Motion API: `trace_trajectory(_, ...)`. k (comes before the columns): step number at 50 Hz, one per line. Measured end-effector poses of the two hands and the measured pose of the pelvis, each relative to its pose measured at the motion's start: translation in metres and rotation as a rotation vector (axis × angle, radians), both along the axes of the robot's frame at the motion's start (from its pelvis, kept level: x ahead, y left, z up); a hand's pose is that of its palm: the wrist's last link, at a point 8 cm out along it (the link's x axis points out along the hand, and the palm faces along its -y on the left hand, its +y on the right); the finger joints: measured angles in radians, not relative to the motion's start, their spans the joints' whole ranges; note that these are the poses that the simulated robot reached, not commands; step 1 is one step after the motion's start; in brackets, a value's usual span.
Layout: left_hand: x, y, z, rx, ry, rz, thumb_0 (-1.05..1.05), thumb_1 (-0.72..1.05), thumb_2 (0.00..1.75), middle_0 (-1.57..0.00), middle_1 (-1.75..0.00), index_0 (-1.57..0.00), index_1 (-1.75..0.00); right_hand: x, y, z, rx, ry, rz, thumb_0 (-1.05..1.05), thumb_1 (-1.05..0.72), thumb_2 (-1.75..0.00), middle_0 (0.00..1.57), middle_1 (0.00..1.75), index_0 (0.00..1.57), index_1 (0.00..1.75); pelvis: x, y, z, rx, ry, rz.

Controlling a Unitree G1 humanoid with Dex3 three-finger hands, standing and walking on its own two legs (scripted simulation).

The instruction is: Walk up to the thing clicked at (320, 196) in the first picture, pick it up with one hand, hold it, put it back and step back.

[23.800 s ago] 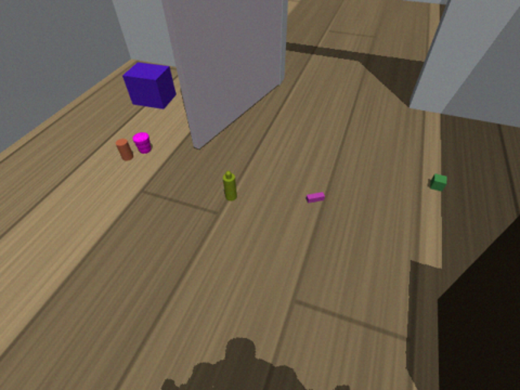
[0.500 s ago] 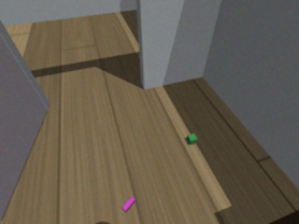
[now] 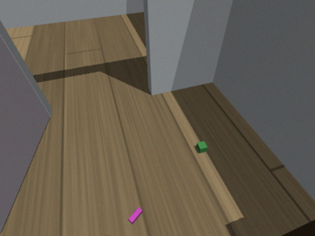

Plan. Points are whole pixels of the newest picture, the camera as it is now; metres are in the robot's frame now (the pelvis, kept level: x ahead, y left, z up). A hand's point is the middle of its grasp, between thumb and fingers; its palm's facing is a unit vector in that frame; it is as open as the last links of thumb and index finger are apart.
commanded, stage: stand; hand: left
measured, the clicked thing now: (135, 215) +0.40 +0.18 -0.77
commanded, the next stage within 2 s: none
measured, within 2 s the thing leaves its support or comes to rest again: neither
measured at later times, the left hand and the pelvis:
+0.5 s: hand out of the picture +0.07 +0.25 -0.16, palm faces -0.02 -0.94 -0.34, open 7.4 cm; pelvis +0.01 +0.00 +0.00, yaw +0 degrees
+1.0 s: hand out of the picture +0.07 +0.26 -0.16, palm faces -0.02 -0.94 -0.34, open 7.4 cm; pelvis +0.01 +0.00 +0.00, yaw +0 degrees
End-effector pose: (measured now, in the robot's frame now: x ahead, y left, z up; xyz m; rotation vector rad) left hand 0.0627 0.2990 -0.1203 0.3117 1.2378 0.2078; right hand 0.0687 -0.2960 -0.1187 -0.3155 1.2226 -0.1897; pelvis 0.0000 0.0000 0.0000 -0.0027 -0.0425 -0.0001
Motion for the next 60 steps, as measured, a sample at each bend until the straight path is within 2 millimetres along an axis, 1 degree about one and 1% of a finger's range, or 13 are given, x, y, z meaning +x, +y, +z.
trace_trajectory(8,-0.005,0.0,-0.001,0.0,0.021,0.0,0.0,0.91,0.9,-0.21,-0.3,-0.2,-0.3,-0.004,0.0,-0.002,0.002,0.021,-0.004,0.0,-0.9,-0.9,0.2,0.3,0.21,0.3,0.0,0.0,0.0,0.001,0.006,0.001)
trace_trajectory(14,-0.006,0.0,-0.002,0.0,0.029,0.0,0.0,0.91,0.9,-0.21,-0.3,-0.2,-0.3,-0.004,0.0,-0.002,0.002,0.028,-0.004,0.0,-0.9,-0.9,0.2,0.3,0.21,0.3,0.002,0.0,0.0,0.0,0.009,0.002)
trace_trajectory(36,0.01,0.001,0.0,0.002,-0.008,-0.007,0.0,0.91,0.9,-0.21,-0.3,-0.2,-0.3,0.012,0.001,0.0,-0.001,-0.009,0.003,0.0,-0.9,-0.9,0.2,0.3,0.21,0.3,0.007,0.001,0.0,0.0,0.006,0.0)
trace_trajectory(52,0.001,0.0,-0.002,0.001,0.025,-0.003,0.0,0.91,0.9,-0.21,-0.3,-0.2,-0.3,0.006,0.001,-0.001,0.001,0.017,-0.004,0.0,-0.9,-0.9,0.2,0.3,0.21,0.3,0.007,0.001,0.0,0.0,0.011,0.0)
trace_trajectory(60,0.003,0.0,-0.002,-0.001,0.022,-0.004,0.0,0.91,0.9,-0.21,-0.3,-0.2,-0.3,0.007,0.001,-0.001,-0.002,0.016,-0.004,0.0,-0.9,-0.9,0.2,0.3,0.21,0.3,0.008,0.001,0.0,0.0,0.011,-0.001)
